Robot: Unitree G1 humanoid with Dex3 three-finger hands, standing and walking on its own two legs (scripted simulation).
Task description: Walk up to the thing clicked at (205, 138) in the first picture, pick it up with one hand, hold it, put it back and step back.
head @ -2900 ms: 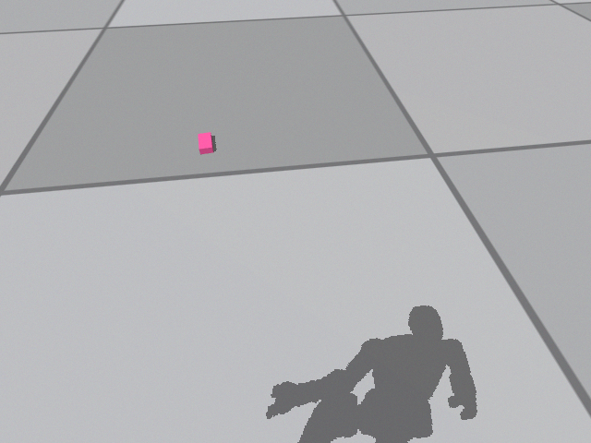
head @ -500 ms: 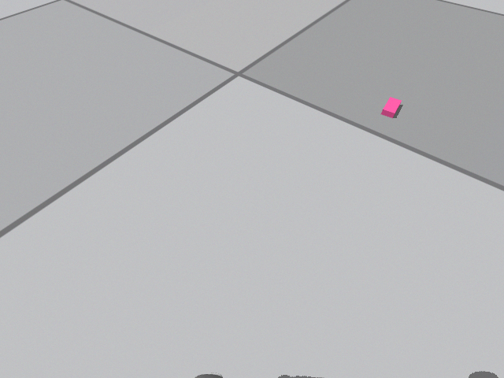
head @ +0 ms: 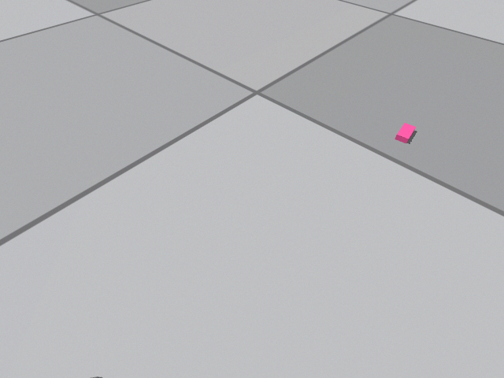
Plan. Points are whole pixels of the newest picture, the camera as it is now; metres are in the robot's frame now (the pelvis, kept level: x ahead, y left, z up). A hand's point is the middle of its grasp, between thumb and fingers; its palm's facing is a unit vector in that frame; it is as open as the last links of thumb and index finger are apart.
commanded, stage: walk up
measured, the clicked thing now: (405, 133) +1.69 -0.95 -0.74
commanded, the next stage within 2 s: stand in 0.12 s
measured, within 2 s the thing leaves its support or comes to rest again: neither
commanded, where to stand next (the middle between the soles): +0.06 -0.02 m, yaw -2 degrees
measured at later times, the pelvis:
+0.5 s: pelvis +0.01 -0.02 +0.02, yaw -1 degrees
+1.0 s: pelvis +0.02 -0.02 +0.02, yaw -2 degrees
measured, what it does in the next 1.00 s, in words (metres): stands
